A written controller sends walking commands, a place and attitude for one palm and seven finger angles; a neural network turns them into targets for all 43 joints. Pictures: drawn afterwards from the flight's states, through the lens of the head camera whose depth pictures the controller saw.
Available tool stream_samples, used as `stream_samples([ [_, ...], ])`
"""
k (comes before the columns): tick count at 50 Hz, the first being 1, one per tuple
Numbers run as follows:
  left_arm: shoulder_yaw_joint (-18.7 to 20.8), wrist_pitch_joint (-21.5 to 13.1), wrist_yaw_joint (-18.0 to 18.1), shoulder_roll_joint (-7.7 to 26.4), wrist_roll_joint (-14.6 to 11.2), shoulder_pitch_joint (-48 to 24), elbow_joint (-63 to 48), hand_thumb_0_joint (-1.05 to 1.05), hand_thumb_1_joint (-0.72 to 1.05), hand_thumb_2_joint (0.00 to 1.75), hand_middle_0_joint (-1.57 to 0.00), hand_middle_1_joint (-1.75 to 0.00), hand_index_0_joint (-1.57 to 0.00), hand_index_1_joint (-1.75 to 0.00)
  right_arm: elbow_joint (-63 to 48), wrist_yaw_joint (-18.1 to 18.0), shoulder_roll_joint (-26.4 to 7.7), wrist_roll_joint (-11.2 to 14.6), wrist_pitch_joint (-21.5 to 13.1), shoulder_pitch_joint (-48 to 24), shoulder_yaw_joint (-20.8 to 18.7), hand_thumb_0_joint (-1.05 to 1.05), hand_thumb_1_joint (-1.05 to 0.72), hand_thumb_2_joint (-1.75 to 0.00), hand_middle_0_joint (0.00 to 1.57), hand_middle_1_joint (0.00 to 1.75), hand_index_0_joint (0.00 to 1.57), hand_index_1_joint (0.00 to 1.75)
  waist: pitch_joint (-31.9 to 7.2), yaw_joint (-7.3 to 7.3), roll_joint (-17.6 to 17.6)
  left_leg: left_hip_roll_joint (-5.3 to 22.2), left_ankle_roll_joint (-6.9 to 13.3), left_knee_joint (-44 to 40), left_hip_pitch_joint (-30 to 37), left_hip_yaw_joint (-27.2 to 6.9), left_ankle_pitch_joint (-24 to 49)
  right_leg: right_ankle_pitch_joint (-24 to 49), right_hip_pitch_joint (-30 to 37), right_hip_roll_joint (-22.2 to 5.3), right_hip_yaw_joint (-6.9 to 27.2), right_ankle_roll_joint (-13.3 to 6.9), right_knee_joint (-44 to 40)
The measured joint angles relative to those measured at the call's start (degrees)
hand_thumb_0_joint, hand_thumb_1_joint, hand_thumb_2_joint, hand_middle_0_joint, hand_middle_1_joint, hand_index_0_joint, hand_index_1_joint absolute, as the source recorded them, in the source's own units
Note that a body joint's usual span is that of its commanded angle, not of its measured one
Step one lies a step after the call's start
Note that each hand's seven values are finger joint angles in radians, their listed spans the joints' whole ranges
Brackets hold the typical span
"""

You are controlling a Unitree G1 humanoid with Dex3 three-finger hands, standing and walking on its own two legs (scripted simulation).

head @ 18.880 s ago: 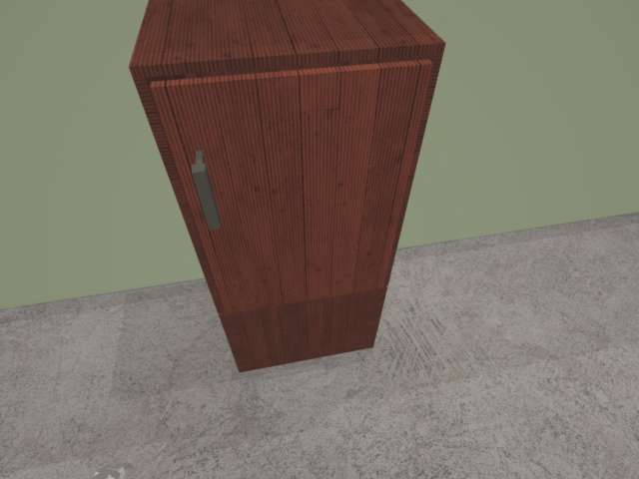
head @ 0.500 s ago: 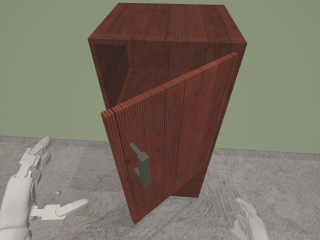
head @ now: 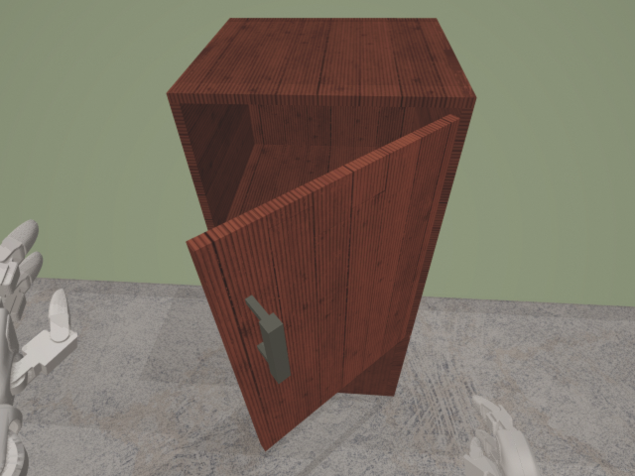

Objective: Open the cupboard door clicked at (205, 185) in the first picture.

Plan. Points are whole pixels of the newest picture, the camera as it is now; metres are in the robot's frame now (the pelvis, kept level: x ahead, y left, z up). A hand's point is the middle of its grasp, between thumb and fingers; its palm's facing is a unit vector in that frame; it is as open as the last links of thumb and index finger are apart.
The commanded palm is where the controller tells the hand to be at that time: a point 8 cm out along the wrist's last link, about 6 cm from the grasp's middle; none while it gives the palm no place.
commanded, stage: draw the hand back to the body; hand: left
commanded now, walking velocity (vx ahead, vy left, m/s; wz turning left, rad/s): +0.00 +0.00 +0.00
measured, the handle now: (267, 339) +0.27 +0.11 +0.04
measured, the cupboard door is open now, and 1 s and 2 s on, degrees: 43 43 43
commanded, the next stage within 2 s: step back with the hand held close in 0.26 s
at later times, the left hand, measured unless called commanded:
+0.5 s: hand (76, 335) +0.18 +0.26 +0.17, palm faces +0.46 -0.77 -0.44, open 7.4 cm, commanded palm +0.13 +0.29 +0.17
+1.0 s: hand (3, 414) +0.11 +0.29 +0.15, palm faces +0.42 -0.76 -0.50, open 7.4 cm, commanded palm +0.06 +0.32 +0.17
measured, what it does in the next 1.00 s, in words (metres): shifts its weight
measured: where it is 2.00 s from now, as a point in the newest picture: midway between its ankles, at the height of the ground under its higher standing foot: outside the picture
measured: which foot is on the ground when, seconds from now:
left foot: down 0.00-1.00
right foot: down 0.00-1.00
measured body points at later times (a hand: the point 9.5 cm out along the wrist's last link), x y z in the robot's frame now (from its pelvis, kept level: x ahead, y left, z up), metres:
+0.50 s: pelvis -0.01 -0.01 +0.00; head -0.02 -0.04 +0.45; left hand +0.15 +0.29 +0.19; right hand +0.18 -0.24 -0.08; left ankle -0.02 +0.11 -0.74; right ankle +0.00 -0.11 -0.74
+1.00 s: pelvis -0.09 +0.02 -0.02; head -0.08 +0.03 +0.43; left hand +0.09 +0.33 +0.18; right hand +0.09 -0.22 -0.08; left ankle -0.02 +0.11 -0.74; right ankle +0.00 -0.11 -0.74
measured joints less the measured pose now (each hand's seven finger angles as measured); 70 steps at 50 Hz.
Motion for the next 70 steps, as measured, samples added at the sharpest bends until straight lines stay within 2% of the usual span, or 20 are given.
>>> stream_samples([
  [9,-2.03,0.02,-0.81,-0.87,0.05,1.34,1.14,0.01,0.87,0.89,-0.21,-0.30,-0.21,-0.30,0.81,-0.03,-0.12,-0.11,0.35,0.23,-0.67,0.01,-0.91,-0.89,0.20,0.30,0.20,0.30,0.55,-0.13,0.15,0.71,-0.61,-1.11,0.72,-0.11,0.75,0.76,0.71,0.74,-0.11,-0.67,-1.17],
  [21,-0.93,-1.47,-0.81,-0.53,0.10,-0.05,1.98,0.02,0.89,0.90,-0.21,-0.30,-0.21,-0.30,1.09,-0.04,-0.06,0.18,-0.09,-0.26,-0.77,0.01,-0.91,-0.89,0.20,0.30,0.20,0.30,0.79,-0.20,1.03,1.32,-1.04,-1.45,0.66,-0.43,1.40,1.63,1.03,1.37,-0.44,-1.16,-2.18],
  [27,2.04,-4.36,-0.86,1.17,0.82,0.40,1.60,0.01,0.89,0.90,-0.21,-0.30,-0.21,-0.30,-1.07,0.60,-0.62,0.18,2.62,-1.99,-1.10,0.01,-0.91,-0.89,0.20,0.30,0.21,0.30,0.78,-2.02,1.06,1.81,-0.93,0.24,-4.32,-0.17,1.73,3.45,-3.10,1.83,-0.16,-0.96,-2.76],
  [34,0.61,-3.81,-1.00,2.64,0.99,5.40,-1.85,0.01,0.89,0.90,-0.21,-0.30,-0.21,-0.30,-3.27,0.14,-1.28,0.63,5.52,-2.44,-2.80,0.01,-0.91,-0.89,0.20,0.30,0.20,0.30,1.75,-3.70,-0.43,0.61,0.24,0.38,-7.52,1.66,3.06,4.37,-7.64,0.57,1.58,0.25,-0.78],
  [39,2.51,-4.36,-0.14,5.14,1.06,6.78,-4.82,0.02,0.89,0.90,-0.22,-0.30,-0.21,-0.30,-4.10,-0.31,-0.57,0.86,6.47,-1.70,-3.12,0.01,-0.91,-0.89,0.20,0.30,0.20,0.30,2.18,-4.03,-2.53,0.01,0.97,1.93,-9.54,2.29,3.54,4.82,-9.96,-0.09,2.20,0.90,1.17],
  [43,4.09,-5.20,0.72,5.80,1.38,6.51,-6.12,0.02,0.89,0.90,-0.22,-0.30,-0.21,-0.30,-4.69,-0.28,-0.09,0.87,6.13,-0.98,-2.77,0.01,-0.91,-0.89,0.20,0.30,0.20,0.30,2.10,-4.09,-3.63,-0.42,1.65,3.72,-11.37,2.51,3.88,5.30,-11.72,-0.57,2.40,1.39,2.83],
  [48,4.83,-6.34,1.20,4.72,2.52,5.83,-5.99,0.01,0.89,0.90,-0.22,-0.30,-0.21,-0.30,-5.54,-0.08,0.29,0.80,4.79,0.08,-2.17,0.01,-0.91,-0.89,0.20,0.30,0.20,0.30,1.97,-3.98,-3.91,-0.90,2.52,7.51,-14.22,2.49,3.60,4.91,-14.47,-1.14,2.40,1.89,6.70],
  [54,4.95,-7.48,1.18,3.38,4.35,2.48,-5.13,0.01,0.89,0.90,-0.22,-0.30,-0.21,-0.30,-5.16,-0.06,0.88,0.35,2.86,2.00,-1.75,0.01,-0.91,-0.89,0.21,0.30,0.21,0.30,2.78,-4.44,-3.58,-0.83,3.36,13.53,-18.14,1.55,1.90,2.60,-16.80,0.35,3.90,1.83,12.44],
  [58,5.47,-8.57,1.29,2.09,4.25,2.06,-6.47,0.02,0.89,0.90,-0.22,-0.30,-0.21,-0.30,-3.80,0.40,0.91,0.01,2.23,2.29,-1.73,0.01,-0.91,-0.89,0.21,0.30,0.21,0.30,2.96,-3.95,-3.59,-0.60,2.73,16.99,-20.86,1.66,-4.15,3.09,-18.38,0.05,3.43,1.62,13.58],
  [61,5.36,-9.40,1.93,1.91,3.40,3.03,-8.98,0.02,0.89,0.90,-0.22,-0.30,-0.21,-0.30,-2.31,0.94,0.62,-0.31,2.12,1.36,-1.79,0.01,-0.91,-0.89,0.21,0.30,0.21,0.30,3.26,-3.50,-4.22,-1.31,1.10,19.00,-22.52,1.19,-8.50,4.52,-19.62,-0.30,3.73,1.57,13.07],
  [64,4.88,-9.88,2.23,2.87,2.89,2.63,-10.30,0.01,0.88,0.90,-0.22,-0.30,-0.21,-0.30,-1.63,0.94,0.39,-0.33,2.47,0.44,-1.81,0.01,-0.91,-0.89,0.21,0.30,0.21,0.30,4.08,-3.58,-5.20,-1.61,1.37,17.14,-22.62,1.83,-4.13,4.21,-20.85,-0.90,4.10,1.86,13.60],
  [65,4.88,-9.95,2.24,3.12,2.78,2.31,-10.28,0.01,0.88,0.90,-0.22,-0.30,-0.21,-0.30,-1.93,0.76,0.22,-0.33,2.36,0.29,-1.83,0.01,-0.91,-0.89,0.21,0.30,0.21,0.30,4.31,-3.67,-4.78,-1.07,2.37,16.31,-22.91,2.11,-1.07,-0.07,-21.97,-0.33,4.28,1.80,15.71],
  [67,5.48,-9.84,2.33,4.05,3.07,1.29,-9.50,0.01,0.88,0.90,-0.22,-0.30,-0.21,-0.30,-2.20,0.34,0.43,-0.71,1.16,0.15,-2.41,0.01,-0.91,-0.89,0.21,0.30,0.21,0.30,4.75,-4.63,-2.40,0.95,4.17,14.40,-23.58,1.53,6.90,-7.93,-25.10,2.64,4.69,1.89,29.95],
  [68,6.04,-9.68,2.38,4.91,3.02,0.66,-9.14,0.01,0.88,0.90,-0.22,-0.30,-0.21,-0.30,-1.83,0.32,1.03,-0.79,0.51,0.09,-2.81,0.01,-0.91,-0.89,0.21,0.30,0.21,0.30,4.89,-5.02,-1.60,1.66,4.31,13.45,-23.78,0.99,9.66,-10.07,-25.78,3.91,4.85,1.83,37.23],
  [70,7.49,-9.88,2.54,6.33,2.47,0.17,-8.73,0.01,0.88,0.90,-0.22,-0.30,-0.21,-0.30,-0.50,0.99,2.49,-0.56,-0.30,-0.18,-3.11,0.01,-0.91,-0.89,0.20,0.30,0.21,0.30,4.34,-4.63,-1.34,2.71,3.74,11.34,-23.91,0.72,10.65,-12.42,-24.98,5.28,4.97,1.82,46.11],
])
